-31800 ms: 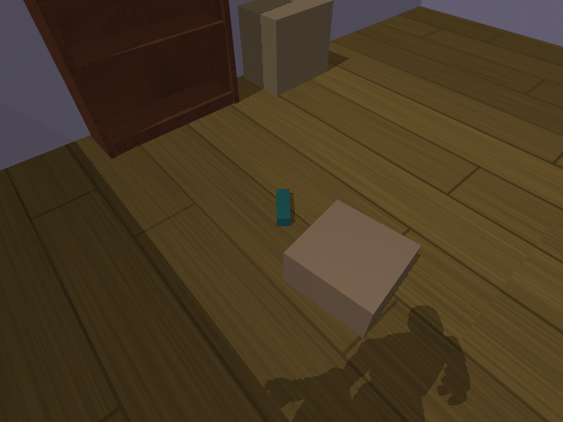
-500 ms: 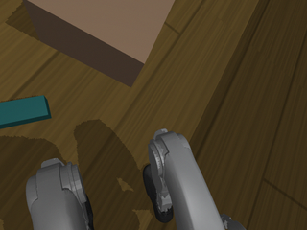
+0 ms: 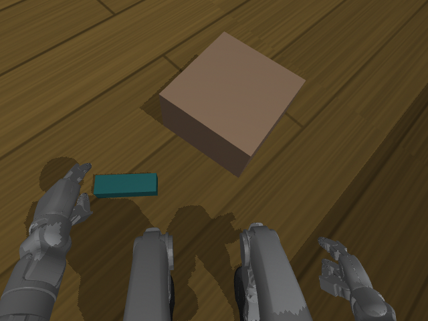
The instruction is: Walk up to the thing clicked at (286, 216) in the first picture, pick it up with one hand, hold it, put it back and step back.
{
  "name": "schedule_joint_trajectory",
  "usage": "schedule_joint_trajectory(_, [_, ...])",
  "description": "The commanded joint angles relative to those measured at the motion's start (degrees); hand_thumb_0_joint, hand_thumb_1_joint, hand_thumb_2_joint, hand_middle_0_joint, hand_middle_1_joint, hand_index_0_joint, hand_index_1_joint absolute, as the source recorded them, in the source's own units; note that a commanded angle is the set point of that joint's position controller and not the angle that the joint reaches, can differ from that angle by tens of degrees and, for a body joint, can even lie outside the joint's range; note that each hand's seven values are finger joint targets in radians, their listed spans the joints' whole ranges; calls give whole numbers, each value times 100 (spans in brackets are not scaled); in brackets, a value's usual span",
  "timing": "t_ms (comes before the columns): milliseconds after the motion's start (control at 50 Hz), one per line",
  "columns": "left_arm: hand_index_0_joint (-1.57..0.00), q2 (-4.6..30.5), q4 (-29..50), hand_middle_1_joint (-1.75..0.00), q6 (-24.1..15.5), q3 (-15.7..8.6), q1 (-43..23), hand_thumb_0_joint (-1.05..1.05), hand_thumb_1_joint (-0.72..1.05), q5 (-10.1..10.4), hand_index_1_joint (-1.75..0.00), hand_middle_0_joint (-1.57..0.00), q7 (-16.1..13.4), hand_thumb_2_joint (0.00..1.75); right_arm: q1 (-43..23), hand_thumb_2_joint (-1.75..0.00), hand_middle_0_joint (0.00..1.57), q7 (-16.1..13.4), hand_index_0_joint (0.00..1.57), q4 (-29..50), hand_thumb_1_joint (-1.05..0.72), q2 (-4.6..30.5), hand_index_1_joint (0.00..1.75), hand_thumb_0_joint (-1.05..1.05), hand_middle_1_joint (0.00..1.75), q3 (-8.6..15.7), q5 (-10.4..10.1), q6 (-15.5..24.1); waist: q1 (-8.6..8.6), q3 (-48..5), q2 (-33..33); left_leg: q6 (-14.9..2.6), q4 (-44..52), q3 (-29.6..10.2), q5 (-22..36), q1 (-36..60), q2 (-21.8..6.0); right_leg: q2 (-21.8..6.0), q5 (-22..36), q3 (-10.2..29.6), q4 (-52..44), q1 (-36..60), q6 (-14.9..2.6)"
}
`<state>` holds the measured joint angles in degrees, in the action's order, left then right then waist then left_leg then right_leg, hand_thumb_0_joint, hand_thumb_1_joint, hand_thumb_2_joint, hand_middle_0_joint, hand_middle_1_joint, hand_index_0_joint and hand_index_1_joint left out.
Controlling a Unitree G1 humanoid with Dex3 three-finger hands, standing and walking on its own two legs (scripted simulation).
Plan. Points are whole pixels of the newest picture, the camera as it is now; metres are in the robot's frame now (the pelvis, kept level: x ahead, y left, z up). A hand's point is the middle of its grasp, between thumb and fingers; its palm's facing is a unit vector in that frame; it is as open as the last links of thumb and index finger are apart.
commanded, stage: home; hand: left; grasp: from above
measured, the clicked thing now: (127, 185) +0.50 +0.26 -0.46
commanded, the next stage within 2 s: none
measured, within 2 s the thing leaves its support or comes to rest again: neither
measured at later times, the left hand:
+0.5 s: hand (55, 244) +0.26 +0.20 +0.10, palm faces +0.10 -0.96 -0.24, open 7.4 cm
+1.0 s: hand (17, 276) +0.23 +0.19 +0.18, palm faces +0.14 -0.97 -0.19, open 7.4 cm
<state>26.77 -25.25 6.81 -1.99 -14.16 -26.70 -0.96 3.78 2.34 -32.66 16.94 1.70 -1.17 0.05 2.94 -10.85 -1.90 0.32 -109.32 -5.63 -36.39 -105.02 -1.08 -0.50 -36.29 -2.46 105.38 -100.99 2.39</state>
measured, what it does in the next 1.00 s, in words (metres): rises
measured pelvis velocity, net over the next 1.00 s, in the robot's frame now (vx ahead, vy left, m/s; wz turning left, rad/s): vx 0.09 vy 0.00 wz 0.09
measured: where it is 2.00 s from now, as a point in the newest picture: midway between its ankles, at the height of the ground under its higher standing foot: (206, 319)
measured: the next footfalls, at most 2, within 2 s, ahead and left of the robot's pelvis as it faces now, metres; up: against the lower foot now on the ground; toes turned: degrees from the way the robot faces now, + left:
none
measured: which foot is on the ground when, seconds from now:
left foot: down 0.00-1.00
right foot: down 0.00-1.00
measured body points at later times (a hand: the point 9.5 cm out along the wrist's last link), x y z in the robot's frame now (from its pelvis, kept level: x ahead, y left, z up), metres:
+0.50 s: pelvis +0.06 +0.00 +0.18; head +0.14 +0.02 +0.62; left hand +0.25 +0.25 +0.12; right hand +0.23 -0.23 +0.10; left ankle +0.08 +0.12 -0.45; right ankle +0.09 -0.14 -0.45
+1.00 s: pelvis +0.09 +0.00 +0.23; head +0.11 +0.01 +0.68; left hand +0.22 +0.24 +0.19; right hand +0.29 -0.22 +0.17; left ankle +0.08 +0.12 -0.46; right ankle +0.09 -0.14 -0.45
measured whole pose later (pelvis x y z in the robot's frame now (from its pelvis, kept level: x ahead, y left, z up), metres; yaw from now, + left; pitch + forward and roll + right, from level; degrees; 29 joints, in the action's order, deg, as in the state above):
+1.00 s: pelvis +0.09 +0.00 +0.23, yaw +5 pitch +10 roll -3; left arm 12.5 7.1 26.9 -1.6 28.8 2.9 -1.0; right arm 14.6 -9.8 -29.5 12.7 -2.1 -0.4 13.4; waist 1.6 -9.4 -2.7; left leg 0.7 -57.8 -3.8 -28.1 -40.1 -1.8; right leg -0.8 -27.4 -3.2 53.3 -36.2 1.5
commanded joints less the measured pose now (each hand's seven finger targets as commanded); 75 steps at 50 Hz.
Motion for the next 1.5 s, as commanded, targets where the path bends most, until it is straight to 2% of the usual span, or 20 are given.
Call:
schedule_joint_trajectory(0, [-20, 743, 1722, -30, 149, -377, -523, 0, 90, 615, -30, -20, -226, 90, 396, -90, 20, -269, 20, 614, -90, 779, 30, 0, 30, 258, -76, 331, 207, -2825, -713, -142, 2368, -57, -117, 3153, 17, 140, 402, -128, -1820, 1993, -362])
schedule_joint_trajectory(60, [-20, 525, 1931, -30, 412, -377, 62, 0, 90, 1082, -30, -20, -263, 90, 261, -90, 20, -402, 20, 719, -90, 707, 30, 0, 30, 182, -116, 450, 201, -2414, -673, -139, 2865, -157, -328, 3515, 18, 130, 255, -89, -2232, 2316, -341])
schedule_joint_trajectory(160, [-20, 260, 2562, -30, 759, -425, 959, 0, 90, 1869, -30, -20, -361, 90, 263, -90, 20, -591, 20, 893, -90, 513, 30, 0, 30, 79, -140, 630, 201, -2316, -518, -144, 3375, 21, 201, 4225, 50, 122, 551, 3, -3054, 3311, -341])
schedule_joint_trajectory(200, [-20, 177, 2761, -30, 887, -455, 1195, 0, 90, 2070, -30, -20, -415, 90, 338, -90, 20, -676, 20, 927, -90, 434, 30, 0, 30, 10, -151, 698, 190, -2151, -500, -143, 3637, 48, 315, 4490, 50, 120, 640, 40, -3386, 3683, -340])
schedule_joint_trajectory(240, [-20, -36, 2826, -30, 1016, -404, 1521, 0, 90, 2249, -30, -20, -444, 90, 455, -90, 20, -780, 20, 861, -90, 381, 30, 0, 30, -24, -143, 773, 203, -2060, -470, -123, 3882, 66, 654, 4875, 28, 128, 922, 43, -3661, 4012, -342])
schedule_joint_trajectory(280, [-20, -165, 2938, -30, 1141, -461, 1874, 0, 90, 2422, -30, -20, -474, 90, 552, -90, 20, -888, 20, 885, -90, 317, 30, 0, 30, -86, -140, 846, 209, -1915, -392, -120, 4113, 44, 949, 5076, 33, 135, 1159, 23, -3917, 4379, -330])
schedule_joint_trajectory(300, [-20, -187, 3027, -30, 1205, -516, 2008, 0, 90, 2510, -30, -20, -484, 90, 596, -90, 20, -942, 20, 868, -90, 311, 30, 0, 30, -99, -136, 879, 148, -1893, -380, -108, 4267, 41, 1080, 5282, 22, 129, 1261, 21, -4041, 4580, -328])
schedule_joint_trajectory(340, [-20, -371, 3192, -30, 1299, -484, 2259, 0, 90, 2678, -30, -20, -475, 90, 668, -90, 20, -1049, 20, 889, -90, 266, 30, 0, 30, -140, -123, 962, 175, -1724, -424, -107, 4515, 75, 1258, 5551, 26, 136, 1422, 4, -4326, 4902, -315])
schedule_joint_trajectory(440, [-20, -627, 3593, -30, 1513, -524, 3116, 0, 90, 2970, -30, -20, -435, 90, 900, -90, 20, -1243, 20, 970, -90, 201, 30, 0, 30, -187, -86, 1142, 83, -1311, -319, -84, 5166, 141, 1677, 6163, 44, 172, 1780, -66, -5015, 5718, -285])
schedule_joint_trajectory(560, [-20, -830, 4217, -30, 1702, -401, 3990, 0, 90, 3061, -30, -20, -345, 90, 1051, -90, 20, -1359, 20, 1145, -90, 134, 30, 0, 30, -180, -43, 1298, 11, -966, -311, -67, 5638, 277, 2494, 6784, 80, 209, 2437, -172, -5563, 6457, -279])
schedule_joint_trajectory(660, [-20, -891, 4382, -30, 1764, -336, 4362, 0, 90, 3007, -30, -20, -226, 90, 1020, -90, 20, -1371, 20, 1195, -90, 166, 30, 0, 30, -132, -2, 1394, -39, -478, -149, -85, 5973, 253, 2387, 6975, 72, 235, 2280, -252, -5862, 6565, -272])
schedule_joint_trajectory(760, [-20, -875, 4452, -30, 1764, -288, 4266, 0, 90, 2973, -30, -20, -93, 90, 1009, -90, 20, -1354, 20, 1187, -90, 238, 30, 0, 30, -68, 47, 1515, 73, -291, -44, -104, 6032, 334, 2418, 7128, 100, 226, 2325, -244, -5969, 6628, -244])
schedule_joint_trajectory(800, [-20, -896, 4292, -30, 1759, -293, 4200, 0, 90, 2959, -30, -20, -63, 90, 969, -90, 20, -1346, 20, 1172, -90, 257, 30, 0, 30, -79, 62, 1547, 54, -166, 105, -125, 6022, 338, 2320, 7077, 115, 199, 2258, -236, -6013, 6628, -223])
schedule_joint_trajectory(920, [-20, -799, 4425, -30, 1682, -348, 4116, 0, 90, 2900, -30, -20, -35, 90, 895, -90, 20, -1311, 20, 1117, -90, 272, 30, 0, 30, -48, 98, 1630, -37, -376, -211, -63, 6098, 300, 2396, 7250, 107, 196, 2261, -235, -5917, 6706, -249])
schedule_joint_trajectory(1020, [-20, -811, 4376, -30, 1659, -309, 4052, 0, 90, 2906, -30, -20, -44, 90, 833, -90, 20, -1297, 20, 1105, -90, 254, 30, 0, 30, -91, 99, 1641, -52, -244, -214, -92, 6141, 312, 2029, 7144, 128, 181, 2007, -205, -6018, 6676, -235])
schedule_joint_trajectory(1160, [-20, -838, 4314, -30, 1655, -299, 4200, 0, 90, 2909, -30, -20, -53, 90, 871, -90, 20, -1309, 20, 1079, -90, 281, 30, 0, 30, -66, 103, 1640, -49, -437, -150, -68, 6072, 296, 2474, 7261, 102, 189, 2338, -203, -5900, 6771, -252])
schedule_joint_trajectory(1260, [-20, -824, 4283, -30, 1644, -346, 4212, 0, 90, 2934, -30, -20, -61, 90, 839, -90, 20, -1318, 20, 1077, -90, 267, 30, 0, 30, -65, 97, 1652, -100, -363, -44, -97, 6073, 330, 2197, 7144, 114, 178, 2137, -187, -5994, 6766, -229])
schedule_joint_trajectory(1340, [-20, -826, 4244, -30, 1682, -331, 4138, 0, 90, 2937, -30, -20, -43, 90, 817, -90, 20, -1327, 20, 1084, -90, 280, 30, 0, 30, -66, 86, 1667, -66, -167, -67, -100, 6146, 338, 1896, 7094, 103, 182, 1881, -186, -6037, 6647, -216])
schedule_joint_trajectory(1440, [-20, -820, 4242, -30, 1699, -359, 4213, 0, 90, 2944, -30, -20, -42, 90, 830, -90, 20, -1330, 20, 1107, -90, 275, 30, 0, 30, -57, 77, 1676, -110, -235, 41, -112, 6092, 363, 1958, 7052, 110, 169, 1929, -165, -6047, 6712, -218])
schedule_joint_trajectory(1480, [-20, -811, 4323, -30, 1680, -337, 4063, 0, 90, 2942, -30, -20, -37, 90, 823, -90, 20, -1334, 20, 1105, -90, 262, 30, 0, 30, -59, 75, 1688, -67, -217, -4, -117, 6095, 368, 1853, 7025, 119, 166, 1850, -160, -6069, 6667, -204])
